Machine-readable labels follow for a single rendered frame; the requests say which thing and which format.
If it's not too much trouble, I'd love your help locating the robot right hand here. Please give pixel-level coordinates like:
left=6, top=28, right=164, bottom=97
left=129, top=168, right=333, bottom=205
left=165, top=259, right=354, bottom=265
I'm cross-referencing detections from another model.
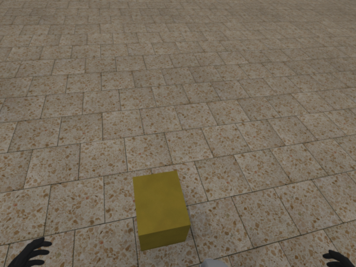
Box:
left=323, top=250, right=355, bottom=267

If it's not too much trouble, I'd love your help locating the carton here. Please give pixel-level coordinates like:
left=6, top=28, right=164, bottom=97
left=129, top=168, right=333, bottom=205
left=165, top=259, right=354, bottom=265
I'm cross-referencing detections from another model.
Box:
left=132, top=170, right=191, bottom=251

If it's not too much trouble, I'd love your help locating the robot left hand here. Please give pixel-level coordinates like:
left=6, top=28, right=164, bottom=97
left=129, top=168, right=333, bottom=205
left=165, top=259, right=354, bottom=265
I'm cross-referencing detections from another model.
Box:
left=7, top=237, right=52, bottom=267

